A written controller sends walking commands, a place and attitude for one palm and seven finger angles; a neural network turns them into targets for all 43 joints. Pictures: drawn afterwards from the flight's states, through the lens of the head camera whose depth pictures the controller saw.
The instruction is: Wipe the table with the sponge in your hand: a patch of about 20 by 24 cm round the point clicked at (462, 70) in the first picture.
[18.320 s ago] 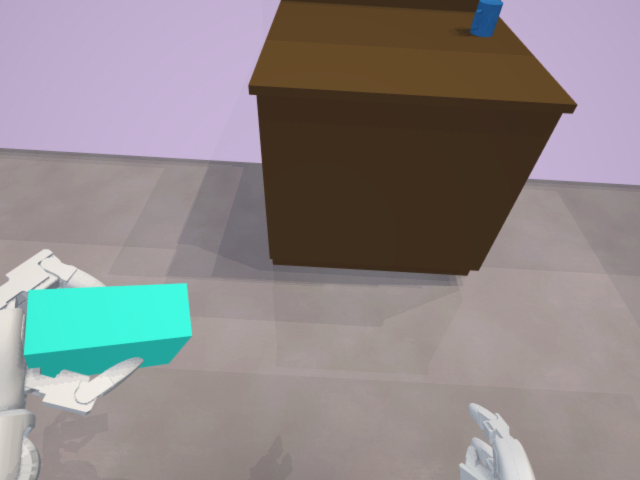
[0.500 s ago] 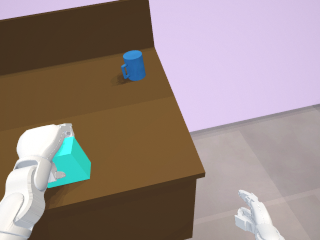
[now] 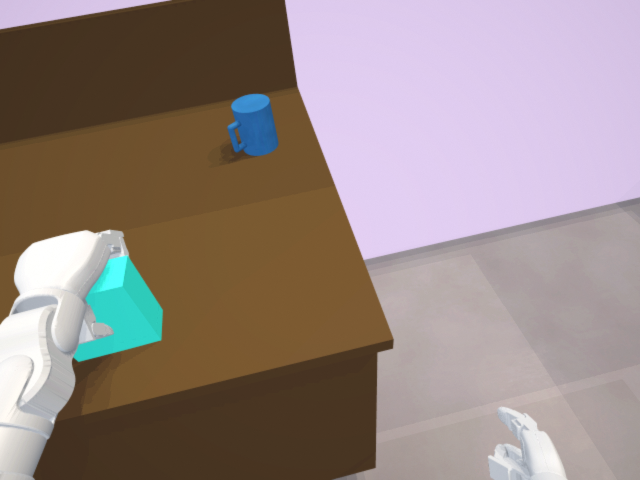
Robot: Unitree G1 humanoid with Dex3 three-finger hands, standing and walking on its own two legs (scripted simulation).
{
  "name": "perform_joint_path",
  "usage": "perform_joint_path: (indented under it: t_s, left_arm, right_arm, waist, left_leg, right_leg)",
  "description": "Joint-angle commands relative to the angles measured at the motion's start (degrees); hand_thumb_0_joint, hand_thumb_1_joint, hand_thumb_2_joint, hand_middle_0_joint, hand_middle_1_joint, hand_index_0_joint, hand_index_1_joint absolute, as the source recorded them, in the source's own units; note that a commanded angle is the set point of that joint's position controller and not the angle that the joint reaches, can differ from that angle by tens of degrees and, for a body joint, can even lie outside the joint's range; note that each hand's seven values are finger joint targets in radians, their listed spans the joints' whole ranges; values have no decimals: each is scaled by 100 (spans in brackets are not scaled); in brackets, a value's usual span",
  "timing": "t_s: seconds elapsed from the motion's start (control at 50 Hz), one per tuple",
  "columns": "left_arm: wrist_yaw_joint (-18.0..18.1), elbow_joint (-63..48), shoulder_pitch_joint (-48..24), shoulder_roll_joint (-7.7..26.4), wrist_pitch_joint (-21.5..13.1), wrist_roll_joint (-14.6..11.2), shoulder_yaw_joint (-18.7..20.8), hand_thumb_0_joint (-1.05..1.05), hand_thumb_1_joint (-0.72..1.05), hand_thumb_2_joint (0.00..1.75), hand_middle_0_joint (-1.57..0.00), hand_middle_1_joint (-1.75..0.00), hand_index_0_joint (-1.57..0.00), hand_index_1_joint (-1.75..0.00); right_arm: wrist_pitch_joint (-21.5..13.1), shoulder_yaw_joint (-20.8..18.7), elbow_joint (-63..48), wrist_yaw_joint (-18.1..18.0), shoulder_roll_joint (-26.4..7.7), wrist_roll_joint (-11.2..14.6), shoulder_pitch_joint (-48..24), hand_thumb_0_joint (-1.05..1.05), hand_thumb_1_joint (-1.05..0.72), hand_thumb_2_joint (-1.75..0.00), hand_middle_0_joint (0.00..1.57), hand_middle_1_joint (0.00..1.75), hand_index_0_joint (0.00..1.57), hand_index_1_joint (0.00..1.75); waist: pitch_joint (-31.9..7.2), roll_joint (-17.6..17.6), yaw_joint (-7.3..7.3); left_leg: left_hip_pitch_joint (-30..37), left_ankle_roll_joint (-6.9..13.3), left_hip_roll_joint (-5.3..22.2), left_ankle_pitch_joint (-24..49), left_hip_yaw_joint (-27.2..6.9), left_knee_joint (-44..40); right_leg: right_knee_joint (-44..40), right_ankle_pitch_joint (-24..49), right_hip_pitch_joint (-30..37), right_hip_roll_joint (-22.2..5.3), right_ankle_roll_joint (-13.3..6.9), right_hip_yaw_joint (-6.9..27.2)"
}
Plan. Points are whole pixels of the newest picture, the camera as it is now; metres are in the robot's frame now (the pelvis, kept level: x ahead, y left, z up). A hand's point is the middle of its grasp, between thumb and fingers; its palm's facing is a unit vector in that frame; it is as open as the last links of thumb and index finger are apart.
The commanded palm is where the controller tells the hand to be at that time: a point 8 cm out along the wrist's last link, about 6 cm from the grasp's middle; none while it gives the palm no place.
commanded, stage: wipe forward along the first lane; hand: left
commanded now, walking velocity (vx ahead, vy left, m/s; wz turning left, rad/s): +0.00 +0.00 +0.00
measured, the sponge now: (109, 319) +0.27 +0.33 +0.06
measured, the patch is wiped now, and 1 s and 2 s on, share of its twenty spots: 0.20 0.25 0.35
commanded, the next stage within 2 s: slide across to the middle lane in 1.30 s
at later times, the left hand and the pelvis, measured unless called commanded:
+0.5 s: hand (98, 258) +0.33 +0.35 +0.12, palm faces -0.11 +0.01 -0.99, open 9.6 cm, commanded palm +0.32 +0.35 +0.14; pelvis -0.01 -0.01 -0.01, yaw +0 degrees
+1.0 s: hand (103, 230) +0.38 +0.37 +0.12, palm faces -0.13 +0.02 -0.99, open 9.6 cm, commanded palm +0.38 +0.36 +0.14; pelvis -0.01 +0.01 -0.01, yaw +0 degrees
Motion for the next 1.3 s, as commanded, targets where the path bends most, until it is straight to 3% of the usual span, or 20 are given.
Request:
perform_joint_path:
  t_s: [0.0, 0.16, 0.18, 0.26, 0.34, 0.36, 0.44, 0.46, 0.58, 0.66, 0.68, 0.78, 0.86, 0.9, 0.96, 1.02, 1.06, 1.1, 1.26, 1.28]
  left_arm:
    - [68, 155, -1246, 1307, -84, 265, 380, 0, 10, 130, -120, -160, -120, -160]
    - [1, 905, -1680, 1669, -431, 309, 591, 0, 10, 130, -120, -160, -120, -160]
    - [3, 1119, -1737, 1457, -465, 309, 412, 0, 10, 130, -120, -160, -120, -160]
    - [40, 1496, -2222, 1673, -639, 400, 472, 0, 10, 130, -120, -160, -120, -160]
    - [37, 2128, -2498, 1729, -754, 505, 396, 0, 10, 130, -120, -160, -120, -160]
    - [31, 2174, -2579, 1910, -788, 514, 526, 0, 10, 130, -120, -160, -120, -160]
    - [40, 2546, -2920, 1816, -932, 575, 355, 0, 10, 130, -120, -160, -120, -160]
    - [30, 2593, -3015, 1937, -978, 586, 431, 0, 10, 130, -120, -160, -120, -160]
    - [82, 3117, -3378, 1942, -1257, 596, 408, 0, 10, 130, -120, -160, -120, -160]
    - [151, 3163, -3539, 1868, -1446, 634, 372, 0, 10, 130, -120, -160, -120, -160]
    - [186, 3247, -3583, 1727, -1458, 621, 239, 0, 10, 130, -120, -160, -120, -160]
    - [302, 3637, -3966, 2009, -1489, 667, 377, 0, 10, 130, -120, -160, -120, -160]
    - [324, 3810, -4439, 2148, -1458, 767, 304, 0, 10, 130, -120, -160, -120, -160]
    - [320, 3985, -4533, 1940, -1421, 845, 71, 0, 10, 130, -120, -160, -120, -160]
    - [285, 4058, -4579, 2120, -1446, 919, 196, 0, 10, 130, -120, -160, -120, -160]
    - [277, 4139, -4328, 1963, -1481, 887, 152, 0, 10, 130, -120, -160, -120, -160]
    - [250, 4121, -4585, 2133, -1529, 867, 242, 0, 10, 130, -120, -160, -120, -160]
    - [272, 4207, -4569, 1972, -1544, 865, 122, 0, 10, 130, -120, -160, -120, -160]
    - [315, 4321, -5022, 2304, -1590, 955, 260, 0, 10, 130, -120, -160, -120, -160]
    - [336, 4448, -5041, 2351, -1567, 981, 264, 0, 10, 130, -120, -160, -120, -160]
  right_arm:
    - [-255, -268, -799, -47, -694, -2, -631, 0, -90, -90, 20, 30, 20, 30]
    - [-222, -294, -789, -39, -753, 34, -434, 0, -90, -90, 20, 30, 20, 30]
    - [-225, -298, -753, -42, -741, 28, -329, 0, -90, -90, 20, 30, 20, 30]
    - [-224, -328, -720, -41, -796, 54, -197, 0, -90, -90, 20, 30, 20, 30]
    - [-180, -367, -634, -35, -848, 51, 43, 0, -90, -90, 20, 30, 20, 30]
    - [-181, -366, -666, -39, -846, 60, 24, 0, -90, -90, 20, 30, 20, 30]
    - [-132, -393, -620, -14, -861, 66, 232, 0, -90, -90, 20, 30, 20, 30]
    - [-121, -385, -644, -12, -860, 76, 224, 0, -90, -90, 20, 30, 20, 30]
    - [-70, -420, -572, -2, -883, 81, 531, 0, -90, -90, 20, 30, 20, 30]
    - [-44, -454, -594, 38, -880, 93, 621, 0, -90, -90, 20, 30, 20, 30]
    - [-37, -456, -569, 46, -863, 95, 674, 0, -90, -90, 20, 30, 20, 30]
    - [-5, -464, -461, 37, -908, 113, 828, 0, -90, -90, 20, 30, 20, 30]
    - [-4, -443, -434, 38, -927, 135, 857, 0, -90, -90, 20, 30, 20, 30]
    - [18, -436, -401, 57, -921, 138, 928, 0, -90, -90, 20, 30, 20, 30]
    - [51, -448, -408, 58, -937, 119, 981, 0, -90, -90, 20, 30, 20, 30]
    - [100, -474, -428, 90, -928, 102, 1029, 0, -90, -90, 20, 30, 20, 30]
    - [116, -457, -437, 69, -943, 114, 1025, 0, -90, -90, 20, 30, 20, 30]
    - [133, -467, -419, 83, -942, 113, 1070, 0, -90, -90, 20, 30, 20, 30]
    - [149, -472, -399, 69, -999, 105, 1201, 0, -90, -90, 20, 30, 20, 30]
    - [162, -480, -337, 74, -1005, 104, 1275, 0, -90, -90, 20, 30, 20, 30]
  waist:
    - [-742, -872, -216]
    - [-607, -898, -267]
    - [-582, -1099, -311]
    - [-511, -908, -348]
    - [-712, -1137, -387]
    - [-781, -972, -365]
    - [-867, -1006, -444]
    - [-853, -783, -442]
    - [-942, -1192, -521]
    - [-1083, -943, -501]
    - [-1090, -1016, -544]
    - [-1024, -1206, -608]
    - [-1075, -883, -645]
    - [-1051, -912, -706]
    - [-1377, -859, -658]
    - [-1419, -964, -637]
    - [-1389, -913, -669]
    - [-1245, -962, -705]
    - [-1445, -759, -720]
    - [-1447, -912, -755]
  left_leg:
    - [78, 344, -359, 632, 62, -52]
    - [-285, 353, -365, 344, 49, 67]
    - [-352, 363, -374, 270, 66, 83]
    - [-496, 348, -366, 78, 51, 118]
    - [-733, 356, -379, -43, 76, 250]
    - [-753, 351, -370, -16, 53, 244]
    - [-863, 365, -364, -84, 64, 341]
    - [-919, 362, -366, -87, 29, 318]
    - [-1078, 398, -346, -131, 40, 396]
    - [-998, 398, -328, 15, 10, 389]
    - [-995, 404, -331, -43, 40, 410]
    - [-1138, 420, -333, -162, 47, 400]
    - [-1108, 410, -316, -175, 29, 348]
    - [-1060, 410, -322, -164, 19, 358]
    - [-999, 404, -308, 128, -2, 368]
    - [-964, 407, -305, 240, 56, 418]
    - [-979, 412, -289, 300, 17, 367]
    - [-945, 410, -290, 225, 42, 364]
    - [-783, 391, -249, 508, -21, 288]
    - [-777, 397, -253, 487, -10, 315]
  right_leg:
    - [-507, 884, 49, 11, 90, 569]
    - [-470, 662, -148, 16, 78, 679]
    - [-447, 566, -208, 6, 120, 598]
    - [-450, 318, -424, 16, 78, 640]
    - [-364, 248, -420, -18, 127, 666]
    - [-355, 300, -370, -28, 89, 736]
    - [-294, 273, -471, -38, 109, 703]
    - [-303, 268, -490, -35, 70, 737]
    - [-202, 340, -545, -23, 106, 696]
    - [-139, 518, -676, 8, 49, 617]
    - [-131, 449, -695, 0, 82, 606]
    - [-171, 346, -749, 12, 104, 624]
    - [-202, 263, -847, 15, 60, 609]
    - [-170, 246, -976, 45, 65, 532]
    - [-135, 620, -781, 46, 23, 552]
    - [-113, 839, -692, 48, 47, 549]
    - [-131, 893, -716, 51, 19, 540]
    - [-134, 759, -875, 76, 40, 488]
    - [-118, 839, -949, 104, -26, 441]
    - [-101, 805, -954, 119, 0, 425]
